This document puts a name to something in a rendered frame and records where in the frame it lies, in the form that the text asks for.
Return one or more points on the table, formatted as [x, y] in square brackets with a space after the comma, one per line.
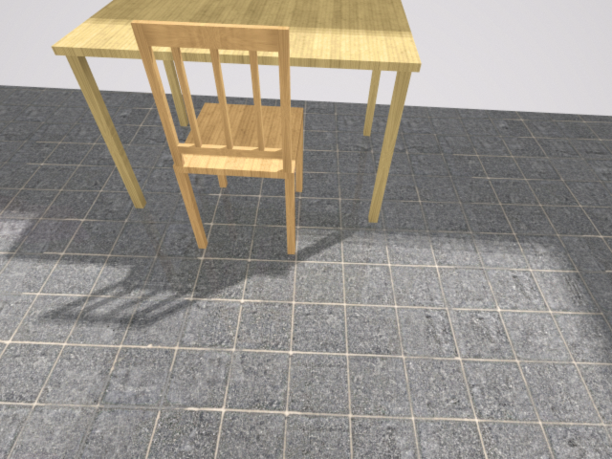
[343, 34]

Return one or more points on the chair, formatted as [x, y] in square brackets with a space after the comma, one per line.
[228, 139]

